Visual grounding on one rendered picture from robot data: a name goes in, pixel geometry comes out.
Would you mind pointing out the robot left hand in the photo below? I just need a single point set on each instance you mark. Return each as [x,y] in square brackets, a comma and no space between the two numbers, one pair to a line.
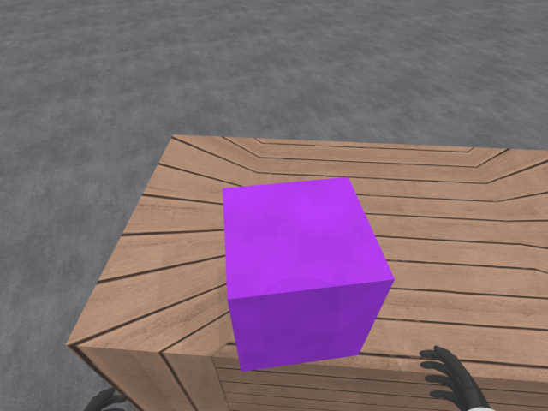
[105,398]

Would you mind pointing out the robot right hand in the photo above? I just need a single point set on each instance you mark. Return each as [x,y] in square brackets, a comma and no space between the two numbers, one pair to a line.
[466,393]

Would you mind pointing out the pedestal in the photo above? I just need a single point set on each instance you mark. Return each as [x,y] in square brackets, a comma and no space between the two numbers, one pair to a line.
[464,231]

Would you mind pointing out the carton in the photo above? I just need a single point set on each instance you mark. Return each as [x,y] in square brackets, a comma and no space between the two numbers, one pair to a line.
[306,277]

